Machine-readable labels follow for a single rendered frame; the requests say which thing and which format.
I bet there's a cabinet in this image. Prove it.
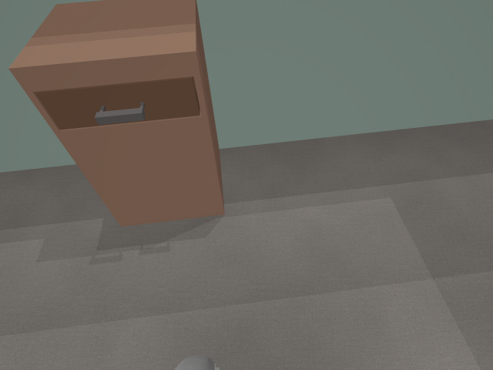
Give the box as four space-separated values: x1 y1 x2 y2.
8 0 225 227

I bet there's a handle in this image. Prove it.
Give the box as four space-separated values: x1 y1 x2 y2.
95 102 146 125

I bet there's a drawer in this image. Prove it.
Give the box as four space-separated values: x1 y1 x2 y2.
35 76 200 130

